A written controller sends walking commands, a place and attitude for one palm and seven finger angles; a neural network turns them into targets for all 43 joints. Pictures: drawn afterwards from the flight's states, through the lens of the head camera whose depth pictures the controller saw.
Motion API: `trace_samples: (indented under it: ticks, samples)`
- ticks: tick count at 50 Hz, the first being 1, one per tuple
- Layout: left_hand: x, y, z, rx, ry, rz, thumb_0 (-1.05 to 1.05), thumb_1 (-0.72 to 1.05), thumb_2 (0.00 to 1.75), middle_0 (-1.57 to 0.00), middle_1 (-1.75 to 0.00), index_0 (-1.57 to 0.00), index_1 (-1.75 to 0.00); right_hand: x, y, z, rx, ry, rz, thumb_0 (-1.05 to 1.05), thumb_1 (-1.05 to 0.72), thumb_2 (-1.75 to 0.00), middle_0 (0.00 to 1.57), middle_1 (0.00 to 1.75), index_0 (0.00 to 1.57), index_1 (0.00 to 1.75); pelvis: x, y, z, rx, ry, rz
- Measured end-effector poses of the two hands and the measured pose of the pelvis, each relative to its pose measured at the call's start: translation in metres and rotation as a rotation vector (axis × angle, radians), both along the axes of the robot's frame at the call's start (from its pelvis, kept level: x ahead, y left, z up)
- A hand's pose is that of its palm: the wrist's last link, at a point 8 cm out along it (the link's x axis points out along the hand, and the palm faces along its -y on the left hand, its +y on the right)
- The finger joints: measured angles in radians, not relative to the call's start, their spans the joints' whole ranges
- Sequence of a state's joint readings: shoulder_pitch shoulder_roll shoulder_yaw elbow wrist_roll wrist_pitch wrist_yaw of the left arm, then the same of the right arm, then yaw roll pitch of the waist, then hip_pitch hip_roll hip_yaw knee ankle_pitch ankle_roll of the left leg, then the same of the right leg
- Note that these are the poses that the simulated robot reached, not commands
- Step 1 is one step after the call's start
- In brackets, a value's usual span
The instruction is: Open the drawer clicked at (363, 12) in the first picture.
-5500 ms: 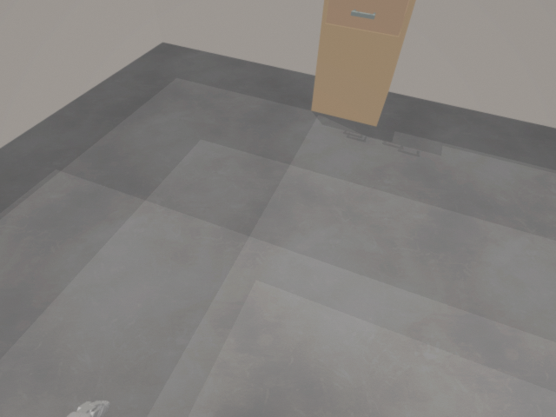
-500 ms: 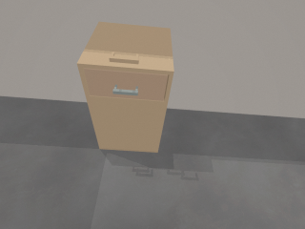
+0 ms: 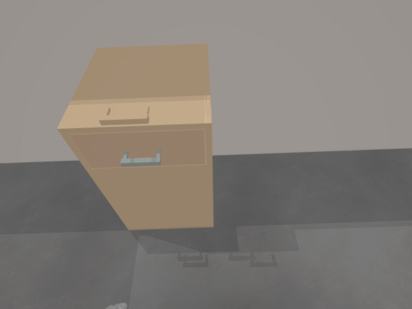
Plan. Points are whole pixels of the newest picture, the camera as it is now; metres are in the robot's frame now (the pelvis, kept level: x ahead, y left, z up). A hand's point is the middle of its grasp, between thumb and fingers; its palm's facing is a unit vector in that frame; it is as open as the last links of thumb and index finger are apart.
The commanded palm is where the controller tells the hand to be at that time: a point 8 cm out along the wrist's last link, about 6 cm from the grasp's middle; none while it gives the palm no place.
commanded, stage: come to a stop and stand still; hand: left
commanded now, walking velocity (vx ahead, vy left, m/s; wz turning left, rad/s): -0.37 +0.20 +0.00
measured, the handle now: (141, 157) +0.55 +0.22 -0.13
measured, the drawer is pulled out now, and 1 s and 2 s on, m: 0.00 0.00 0.00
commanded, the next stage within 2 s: none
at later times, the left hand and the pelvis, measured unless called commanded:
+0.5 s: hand out of the picture +0.08 +0.21 -0.17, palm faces +0.04 -0.97 -0.25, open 7.3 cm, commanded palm none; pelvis +0.04 +0.01 +0.00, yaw -2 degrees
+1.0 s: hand out of the picture +0.05 +0.15 -0.17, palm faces -0.01 -0.97 -0.23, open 7.3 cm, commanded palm none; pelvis +0.02 -0.03 -0.01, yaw -1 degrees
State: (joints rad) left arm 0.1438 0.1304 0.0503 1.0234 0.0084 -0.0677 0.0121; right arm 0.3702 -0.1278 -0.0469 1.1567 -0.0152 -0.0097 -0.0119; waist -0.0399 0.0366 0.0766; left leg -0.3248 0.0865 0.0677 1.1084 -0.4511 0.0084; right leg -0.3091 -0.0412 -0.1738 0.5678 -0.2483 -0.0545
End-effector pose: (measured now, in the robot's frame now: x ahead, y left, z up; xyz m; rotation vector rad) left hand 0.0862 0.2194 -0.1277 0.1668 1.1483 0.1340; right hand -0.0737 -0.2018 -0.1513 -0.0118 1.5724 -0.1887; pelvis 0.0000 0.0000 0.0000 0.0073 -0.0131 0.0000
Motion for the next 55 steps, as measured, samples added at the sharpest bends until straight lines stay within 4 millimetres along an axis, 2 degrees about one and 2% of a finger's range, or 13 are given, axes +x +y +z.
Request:
trace_samples:
  ticks: [6,10,14,18,22,26,28,30,35,40,45,50,55]
  samples:
    - [0.013,0.007,0.010,0.035,0.032,0.030,-0.03,0.96,0.90,-0.20,-0.30,-0.20,-0.30,0.110,-0.023,0.010,-0.059,-0.204,0.066,0.01,-0.91,-0.90,0.20,0.30,0.20,0.30,0.030,-0.003,0.011,-0.003,0.015,0.003]
    - [0.013,0.015,0.003,0.026,0.081,0.046,-0.02,0.95,0.90,-0.20,-0.30,-0.20,-0.30,0.166,-0.028,0.015,-0.099,-0.290,0.099,0.01,-0.93,-0.90,0.20,0.30,0.20,0.30,0.045,0.005,0.008,-0.011,0.000,-0.007]
    - [0.010,0.027,-0.015,0.006,0.132,0.068,-0.01,0.93,0.90,-0.20,-0.30,-0.20,-0.30,0.203,-0.023,0.018,-0.135,-0.351,0.129,0.01,-0.93,-0.90,0.20,0.30,0.20,0.30,0.056,0.016,-0.002,-0.026,-0.015,-0.010]
    - [0.003,0.036,-0.020,0.011,0.176,0.080,0.00,0.92,0.90,-0.20,-0.30,-0.20,-0.30,0.217,-0.015,0.025,-0.142,-0.371,0.165,0.00,-0.92,-0.90,0.20,0.30,0.20,0.30,0.054,0.017,-0.001,-0.008,-0.005,-0.015]
    - [-0.008,0.039,-0.016,0.027,0.201,0.077,0.00,0.92,0.90,-0.20,-0.30,-0.20,-0.30,0.217,-0.013,0.026,-0.128,-0.368,0.170,0.00,-0.91,-0.90,0.20,0.30,0.20,0.30,0.047,0.013,0.003,-0.003,0.012,-0.021]
    - [-0.020,0.034,-0.010,0.048,0.225,0.063,0.00,0.91,0.90,-0.20,-0.30,-0.20,-0.30,0.206,-0.020,0.021,-0.107,-0.370,0.145,0.00,-0.91,-0.90,0.21,0.30,0.21,0.30,0.038,0.003,0.003,0.001,0.019,-0.029]
    - [-0.024,0.029,-0.009,0.068,0.211,0.044,0.00,0.91,0.90,-0.20,-0.30,-0.20,-0.30,0.198,-0.029,0.014,-0.093,-0.380,0.127,0.00,-0.91,-0.90,0.21,0.30,0.21,0.30,0.034,-0.003,-0.002,0.000,0.033,-0.033]
    - [-0.028,0.025,-0.017,0.093,0.179,0.018,0.00,0.91,0.90,-0.20,-0.30,-0.20,-0.30,0.190,-0.040,0.003,-0.086,-0.398,0.114,0.00,-0.91,-0.90,0.21,0.30,0.21,0.30,0.029,-0.011,-0.015,0.025,0.043,-0.042]
    - [-0.030,0.008,-0.019,0.077,0.121,0.003,0.00,0.91,0.90,-0.20,-0.30,-0.20,-0.30,0.155,-0.051,-0.007,-0.094,-0.382,0.081,0.00,-0.91,-0.90,0.20,0.30,0.20,0.30,0.024,-0.013,-0.020,-0.001,-0.031,-0.020]
    - [-0.022,-0.009,-0.017,0.034,0.069,0.003,0.00,0.91,0.90,-0.20,-0.30,-0.20,-0.30,0.112,-0.052,-0.008,-0.086,-0.309,0.074,0.01,-0.91,-0.90,0.20,0.30,0.20,0.30,0.020,-0.017,-0.017,-0.009,-0.043,-0.005]
    - [-0.029,-0.015,-0.010,0.032,0.074,-0.004,0.00,0.92,0.90,-0.20,-0.30,-0.20,-0.30,0.077,-0.049,-0.004,-0.058,-0.217,0.067,0.01,-0.91,-0.90,0.20,0.30,0.20,0.30,0.015,-0.025,-0.009,-0.002,-0.019,-0.007]
    - [-0.041,-0.017,-0.010,0.031,0.131,-0.003,0.00,0.92,0.90,-0.20,-0.30,-0.20,-0.30,0.055,-0.047,-0.002,-0.048,-0.162,0.052,0.01,-0.91,-0.90,0.20,0.30,0.20,0.30,0.016,-0.029,-0.006,-0.006,-0.008,-0.010]
    - [-0.050,-0.021,-0.011,0.018,0.180,0.014,0.00,0.91,0.90,-0.20,-0.30,-0.20,-0.30,0.051,-0.045,0.000,-0.040,-0.118,0.055,0.01,-0.91,-0.90,0.20,0.30,0.20,0.30,0.024,-0.031,-0.003,-0.007,-0.009,-0.009]
